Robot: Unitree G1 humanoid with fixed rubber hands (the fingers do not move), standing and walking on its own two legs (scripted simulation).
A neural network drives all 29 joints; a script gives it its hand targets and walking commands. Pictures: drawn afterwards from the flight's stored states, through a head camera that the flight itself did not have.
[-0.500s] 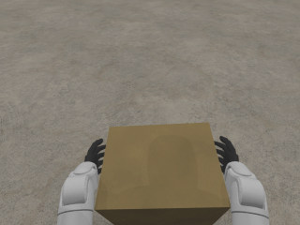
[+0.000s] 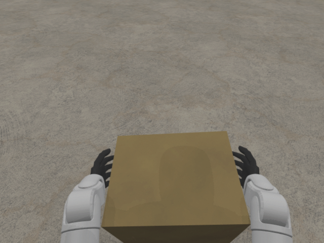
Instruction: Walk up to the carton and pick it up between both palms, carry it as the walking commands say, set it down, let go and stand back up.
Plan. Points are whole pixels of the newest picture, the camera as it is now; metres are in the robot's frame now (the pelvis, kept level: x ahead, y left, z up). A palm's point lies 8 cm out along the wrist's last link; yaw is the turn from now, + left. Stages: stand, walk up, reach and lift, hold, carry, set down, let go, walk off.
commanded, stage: carry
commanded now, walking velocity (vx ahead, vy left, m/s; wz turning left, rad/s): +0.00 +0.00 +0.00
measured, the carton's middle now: (174, 195) +0.26 -0.01 -0.03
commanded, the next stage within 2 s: hold in 0.02 s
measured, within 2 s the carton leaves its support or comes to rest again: neither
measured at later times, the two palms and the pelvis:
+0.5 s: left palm (91, 175) +0.27 +0.20 +0.05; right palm (241, 173) +0.28 -0.16 +0.06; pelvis -0.01 +0.02 +0.01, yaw -1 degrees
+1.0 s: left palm (99, 181) +0.29 +0.20 -0.02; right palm (229, 176) +0.31 -0.16 -0.01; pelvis +0.00 +0.01 +0.01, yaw -1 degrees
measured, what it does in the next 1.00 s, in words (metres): stands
